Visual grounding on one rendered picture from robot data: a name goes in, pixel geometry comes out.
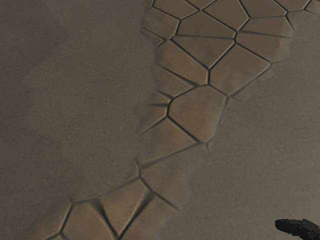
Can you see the robot right hand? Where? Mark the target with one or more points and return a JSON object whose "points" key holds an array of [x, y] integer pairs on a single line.
{"points": [[304, 228]]}

